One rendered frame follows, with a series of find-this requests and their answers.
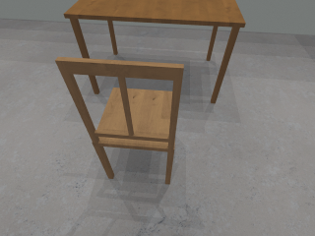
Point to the chair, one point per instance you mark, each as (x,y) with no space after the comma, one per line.
(133,118)

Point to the table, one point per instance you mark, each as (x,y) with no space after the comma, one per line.
(212,13)

